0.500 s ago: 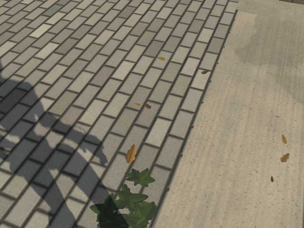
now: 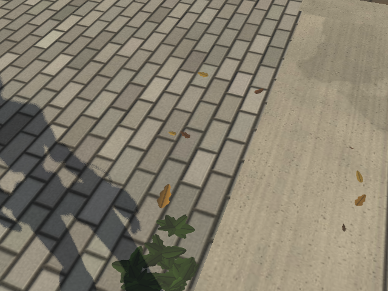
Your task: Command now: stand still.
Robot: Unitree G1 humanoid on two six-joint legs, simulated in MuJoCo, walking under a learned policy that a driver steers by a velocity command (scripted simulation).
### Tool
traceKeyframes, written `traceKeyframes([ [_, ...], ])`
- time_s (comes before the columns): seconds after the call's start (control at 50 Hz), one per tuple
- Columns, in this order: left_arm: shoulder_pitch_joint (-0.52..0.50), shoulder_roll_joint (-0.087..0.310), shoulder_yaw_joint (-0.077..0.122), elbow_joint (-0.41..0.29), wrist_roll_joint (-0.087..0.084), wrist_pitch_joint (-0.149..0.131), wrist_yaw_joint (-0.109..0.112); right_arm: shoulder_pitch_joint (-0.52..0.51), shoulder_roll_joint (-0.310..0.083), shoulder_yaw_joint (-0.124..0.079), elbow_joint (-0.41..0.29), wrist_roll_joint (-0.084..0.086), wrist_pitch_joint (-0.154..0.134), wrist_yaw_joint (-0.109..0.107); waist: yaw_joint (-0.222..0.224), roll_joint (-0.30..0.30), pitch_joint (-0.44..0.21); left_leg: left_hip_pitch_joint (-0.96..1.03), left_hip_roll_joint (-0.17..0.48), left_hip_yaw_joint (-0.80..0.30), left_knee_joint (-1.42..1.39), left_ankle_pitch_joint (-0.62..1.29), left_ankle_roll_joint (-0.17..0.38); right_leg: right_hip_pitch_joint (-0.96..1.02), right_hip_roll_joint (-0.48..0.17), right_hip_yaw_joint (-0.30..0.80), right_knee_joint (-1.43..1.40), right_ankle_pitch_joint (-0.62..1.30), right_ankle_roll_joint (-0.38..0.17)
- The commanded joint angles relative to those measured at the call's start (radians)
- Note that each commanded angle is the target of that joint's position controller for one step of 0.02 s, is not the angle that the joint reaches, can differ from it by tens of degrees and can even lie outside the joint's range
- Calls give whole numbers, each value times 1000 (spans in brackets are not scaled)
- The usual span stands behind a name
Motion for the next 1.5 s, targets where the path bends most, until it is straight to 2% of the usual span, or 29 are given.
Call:
traceKeyframes([
  [0.02,24,100,16,-17,0,-8,3,18,-95,-14,-11,0,-9,-4,1,-7,-3,27,19,-12,-65,151,22,-53,-51,55,-119,100,-16],
  [0.16,36,98,11,17,-1,-5,3,31,-91,-6,30,1,-10,-4,2,-8,4,21,18,-4,-74,143,19,-49,-48,57,-129,99,-21],
  [0.2,62,116,18,36,-8,2,8,53,-78,-2,49,6,-10,-6,8,-40,-5,-6,-30,53,-23,-83,25,-46,-44,74,-161,-193,-45],
  [0.26,117,213,48,36,-24,-5,12,-14,-70,2,7,14,-40,5,44,-183,86,-218,-29,111,243,-213,45,-62,-273,395,-335,-597,-189],
  [0.3,106,214,54,26,-17,-26,10,-48,-81,-1,-12,24,-67,22,44,-163,136,-327,44,57,395,-238,65,-62,-365,510,-388,-508,-247],
  [0.36,51,194,52,0,-34,-41,0,-35,-81,-2,-11,33,-95,38,11,-116,97,-276,72,67,237,-222,87,-19,-300,360,-350,-294,-185],
  [0.42,24,203,53,-6,-45,-27,-5,135,-64,-13,70,27,-101,44,-66,-90,19,126,-34,184,-2,24,60,-200,-173,174,-214,-211,-142],
  [0.44,15,175,43,-12,-41,-29,-8,212,-73,-19,95,27,-96,43,-97,-50,4,224,-23,149,-34,9,62,-264,-139,137,-114,-179,-121],
  [0.48,-12,51,10,-69,-20,-57,-17,408,-246,-48,102,20,-105,43,-130,311,-63,428,368,-538,-300,-254,259,-592,41,-14,486,-259,-26],
  [0.5,-33,93,18,-85,-50,-69,-18,371,-222,-36,109,2,-122,50,-105,233,-19,340,443,-690,-354,-473,343,-681,-13,72,673,-282,-43],
  [0.54,-63,144,28,-89,-56,-89,-30,191,-137,-4,45,5,-142,61,-45,97,81,257,347,-468,-360,-377,261,-742,-104,90,720,-64,-68],
  [0.6,-64,149,41,-72,-24,-88,-38,184,-90,18,31,2,-130,64,-25,85,55,205,232,-194,-371,13,184,-627,-140,49,575,114,-39],
  [0.72,-293,75,12,-161,-24,-76,-50,264,-148,17,30,-2,-115,33,-72,72,79,129,182,-27,-406,255,195,-533,-96,-30,216,310,14],
  [0.84,-396,108,10,-218,-33,-84,-79,306,-166,3,46,19,-103,28,-57,79,104,270,252,5,-361,367,183,-470,-72,-20,37,310,-36],
  [0.88,-320,150,28,-208,-31,-89,-83,279,-190,-7,35,12,-92,28,0,107,28,325,261,20,-240,673,163,-335,-28,-47,31,244,-68],
  [0.92,-16,227,72,-122,-37,-82,-71,246,-187,-4,14,-1,-75,30,149,120,-163,225,199,70,116,887,120,72,3,-60,43,233,-125],
  [0.94,168,306,91,-84,-22,-75,-59,265,-145,13,-14,-21,-78,33,184,-25,-317,-33,126,101,454,510,93,403,-215,207,68,189,-190],
  [0.96,205,328,90,-61,-11,-72,-71,407,15,52,-4,-2,-103,50,91,-314,-481,-371,-69,17,783,-286,42,665,-429,730,-123,-85,-356],
  [0.98,152,229,65,-65,-18,-75,-71,309,-104,26,-7,29,-132,54,121,-203,-371,-475,-19,-82,894,-295,68,576,-382,751,-215,-153,-303],
  [1.0,52,190,53,-83,-20,-81,-67,194,-159,10,-48,52,-148,54,100,-150,-206,-530,31,-44,901,-205,85,414,-354,577,-230,-68,-258],
  [1.04,-77,146,39,-105,-3,-94,-74,117,-159,-2,-65,32,-148,36,29,-7,-92,-425,119,-12,801,-52,85,119,-286,353,-278,183,-225],
  [1.1,-65,119,28,-75,1,-101,-76,160,-100,-1,-70,24,-112,34,-30,-60,-60,-341,160,-8,698,-17,78,-16,-233,227,-354,229,-228],
  [1.2,40,187,42,-49,-8,-88,-40,-69,-118,-6,-170,-3,-111,31,6,-31,20,-474,156,17,369,200,17,-22,-208,190,-400,255,-232],
  [1.34,172,205,53,-26,-32,-64,-20,-301,-124,8,-246,19,-133,62,72,-62,29,-352,65,28,25,341,3,58,-202,197,-305,236,-181],
  [1.42,147,220,67,-44,-29,-44,-11,-187,-200,-20,-235,21,-151,67,-16,-99,-36,-146,41,32,-49,202,45,108,-216,249,-136,342,-137],
  [1.44,135,189,57,-60,-21,-44,-14,-36,-245,-42,-199,13,-155,60,-84,-80,-140,70,67,17,-39,187,83,48,-153,213,44,386,-108],
  [1.46,130,127,36,-102,2,-43,-16,145,-319,-60,-180,0,-154,51,-143,47,-320,363,261,-174,-11,141,141,-123,-58,138,363,159,-70],
  [1.48,266,32,12,-126,-28,-61,-20,173,-363,-69,-162,-7,-139,59,-62,378,-427,626,457,-620,-140,-71,274,-479,56,77,662,-313,-24],
  [1.5,233,155,38,-109,-50,-64,-16,130,-240,-38,-189,-6,-139,62,-80,243,-349,552,422,-626,-190,-181,243,-567,-13,166,788,-294,-28],
])
Keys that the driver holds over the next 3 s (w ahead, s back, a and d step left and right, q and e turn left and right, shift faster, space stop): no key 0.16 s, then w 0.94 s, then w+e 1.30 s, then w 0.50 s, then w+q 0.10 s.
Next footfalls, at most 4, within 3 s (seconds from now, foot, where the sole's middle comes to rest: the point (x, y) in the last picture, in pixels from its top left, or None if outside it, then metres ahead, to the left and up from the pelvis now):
0.46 left None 0.09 0.14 -0.77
0.92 right None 0.46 -0.09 -0.77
1.44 left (170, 226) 0.76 0.13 -0.77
1.98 right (253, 188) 0.94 -0.21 -0.77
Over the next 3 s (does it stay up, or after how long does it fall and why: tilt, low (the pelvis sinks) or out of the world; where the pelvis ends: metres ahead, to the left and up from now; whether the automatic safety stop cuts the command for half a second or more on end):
stays up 1.26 -0.40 -0.01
